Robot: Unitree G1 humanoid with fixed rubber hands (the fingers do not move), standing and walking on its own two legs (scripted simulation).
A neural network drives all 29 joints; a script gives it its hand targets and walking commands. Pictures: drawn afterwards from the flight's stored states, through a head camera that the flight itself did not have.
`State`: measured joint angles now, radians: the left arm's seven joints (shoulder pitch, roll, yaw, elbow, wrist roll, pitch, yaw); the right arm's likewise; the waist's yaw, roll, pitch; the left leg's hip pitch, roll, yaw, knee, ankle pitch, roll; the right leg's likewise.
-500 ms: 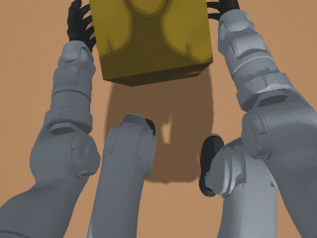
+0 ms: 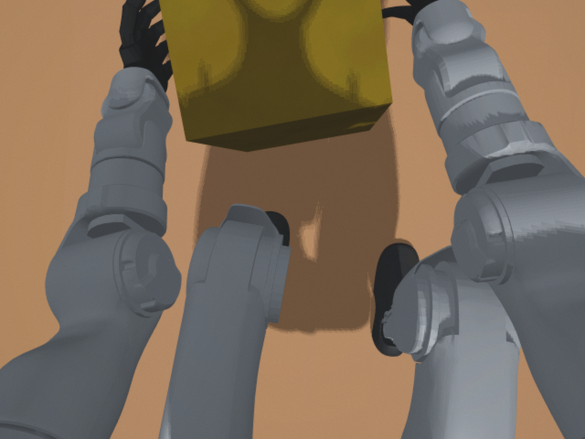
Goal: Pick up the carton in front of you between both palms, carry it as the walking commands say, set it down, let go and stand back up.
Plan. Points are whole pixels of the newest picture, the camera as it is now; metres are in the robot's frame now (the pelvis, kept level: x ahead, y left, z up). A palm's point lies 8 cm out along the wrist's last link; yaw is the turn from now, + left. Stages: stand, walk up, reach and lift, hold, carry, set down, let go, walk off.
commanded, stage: set down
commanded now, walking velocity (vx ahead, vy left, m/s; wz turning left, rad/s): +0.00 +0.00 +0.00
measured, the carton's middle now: (286, 57) +0.51 +0.12 -0.24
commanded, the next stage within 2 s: let go in 1.32 s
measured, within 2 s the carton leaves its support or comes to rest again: neither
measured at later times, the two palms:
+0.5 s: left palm (90, 61) +0.46 +0.30 -0.11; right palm out of the picture +0.57 -0.06 -0.12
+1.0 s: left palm out of the picture +0.45 +0.30 +0.05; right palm out of the picture +0.58 -0.07 +0.04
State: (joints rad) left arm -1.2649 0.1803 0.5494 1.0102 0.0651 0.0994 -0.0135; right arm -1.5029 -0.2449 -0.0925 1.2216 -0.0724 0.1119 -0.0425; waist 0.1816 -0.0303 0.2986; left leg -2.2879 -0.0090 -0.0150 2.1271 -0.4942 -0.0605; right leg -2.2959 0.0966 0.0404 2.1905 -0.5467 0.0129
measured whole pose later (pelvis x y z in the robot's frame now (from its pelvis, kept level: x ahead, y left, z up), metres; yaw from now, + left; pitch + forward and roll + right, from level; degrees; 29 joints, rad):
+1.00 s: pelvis +0.03 +0.01 +0.14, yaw +0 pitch +46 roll +1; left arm -0.91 0.19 0.37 0.69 -0.14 0.16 0.05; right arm -1.17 -0.30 -0.07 0.87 -0.01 0.22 -0.08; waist 0.19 -0.04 -0.05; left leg -2.00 -0.03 -0.02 1.66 -0.46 -0.03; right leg -1.98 0.05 0.04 1.70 -0.53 0.02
